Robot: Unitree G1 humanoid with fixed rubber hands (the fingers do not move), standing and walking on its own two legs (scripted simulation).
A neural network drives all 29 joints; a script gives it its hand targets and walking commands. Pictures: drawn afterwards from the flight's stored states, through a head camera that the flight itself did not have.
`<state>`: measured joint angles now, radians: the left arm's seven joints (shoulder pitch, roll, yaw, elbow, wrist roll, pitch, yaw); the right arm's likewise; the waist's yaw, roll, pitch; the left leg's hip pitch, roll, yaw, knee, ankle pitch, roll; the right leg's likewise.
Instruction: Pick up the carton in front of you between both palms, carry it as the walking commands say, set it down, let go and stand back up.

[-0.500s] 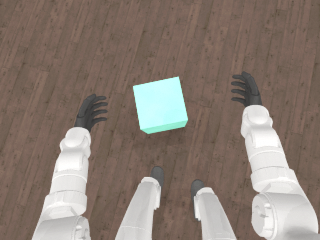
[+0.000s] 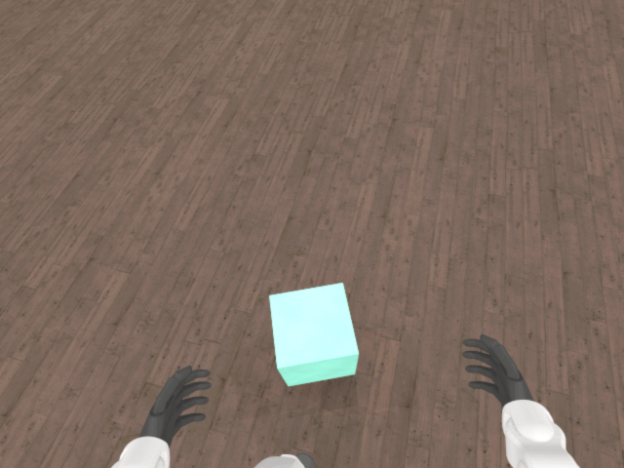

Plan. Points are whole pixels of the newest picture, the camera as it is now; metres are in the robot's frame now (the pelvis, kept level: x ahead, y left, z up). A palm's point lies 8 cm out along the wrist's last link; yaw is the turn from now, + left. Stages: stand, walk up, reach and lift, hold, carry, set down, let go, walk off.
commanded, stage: let go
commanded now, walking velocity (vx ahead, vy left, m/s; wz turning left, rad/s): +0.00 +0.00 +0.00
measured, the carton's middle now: (314, 336) +0.46 +0.08 -0.64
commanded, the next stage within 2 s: stand in 0.60 s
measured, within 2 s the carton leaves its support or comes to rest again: neither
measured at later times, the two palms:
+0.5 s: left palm (163, 418) +0.17 +0.23 -0.06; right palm (554, 445) +0.17 -0.24 -0.06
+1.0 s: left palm (130, 427) +0.16 +0.29 -0.10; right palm out of the picture +0.14 -0.29 -0.07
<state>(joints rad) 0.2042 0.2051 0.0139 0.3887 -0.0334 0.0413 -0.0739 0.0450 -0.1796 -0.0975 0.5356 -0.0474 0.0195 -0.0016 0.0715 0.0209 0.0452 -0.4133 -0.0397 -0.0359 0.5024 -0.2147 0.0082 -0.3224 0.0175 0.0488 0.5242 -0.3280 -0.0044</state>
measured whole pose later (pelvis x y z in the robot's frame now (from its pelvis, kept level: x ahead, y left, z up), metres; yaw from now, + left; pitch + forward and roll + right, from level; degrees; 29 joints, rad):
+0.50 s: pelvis +0.01 -0.01 +0.00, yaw +0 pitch -4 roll +1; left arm 0.21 0.24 0.04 0.39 0.02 0.21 -0.02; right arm 0.23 -0.21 -0.02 0.47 0.02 0.09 0.03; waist 0.01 -0.02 0.07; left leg -0.17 -0.03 -0.05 0.49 -0.25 0.00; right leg -0.07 0.03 0.04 0.49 -0.35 -0.02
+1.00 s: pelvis +0.02 +0.01 +0.00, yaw -2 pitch +0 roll +0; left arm 0.20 0.35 0.04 0.71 0.03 0.01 0.02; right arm 0.18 -0.33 -0.05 0.76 -0.04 0.00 -0.01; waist -0.01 -0.06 0.01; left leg -0.24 -0.03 -0.01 0.53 -0.29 0.03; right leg -0.13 0.02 0.08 0.48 -0.35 0.01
